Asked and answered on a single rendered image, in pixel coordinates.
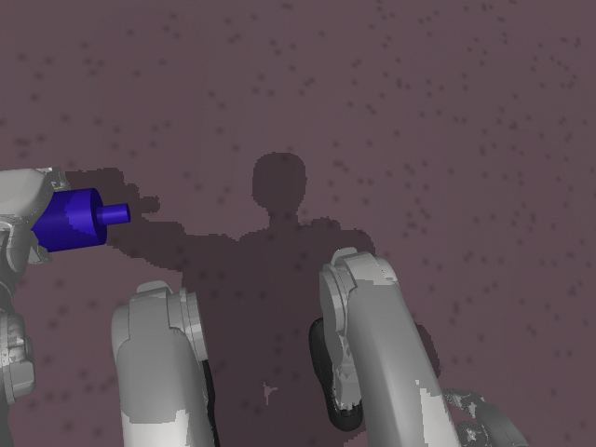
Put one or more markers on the right robot foot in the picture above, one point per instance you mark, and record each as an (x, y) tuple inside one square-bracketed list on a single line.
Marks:
[(342, 419)]

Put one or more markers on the right robot hand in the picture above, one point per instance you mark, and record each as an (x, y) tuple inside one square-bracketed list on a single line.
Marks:
[(494, 428)]

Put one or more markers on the left robot hand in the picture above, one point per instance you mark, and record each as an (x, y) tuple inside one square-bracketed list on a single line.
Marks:
[(25, 195)]

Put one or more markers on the bottle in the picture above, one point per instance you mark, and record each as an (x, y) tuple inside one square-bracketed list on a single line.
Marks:
[(77, 219)]

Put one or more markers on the left robot arm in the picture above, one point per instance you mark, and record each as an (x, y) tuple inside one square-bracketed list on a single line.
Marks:
[(17, 371)]

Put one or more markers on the left robot foot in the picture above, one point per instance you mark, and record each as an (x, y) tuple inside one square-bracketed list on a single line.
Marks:
[(210, 406)]

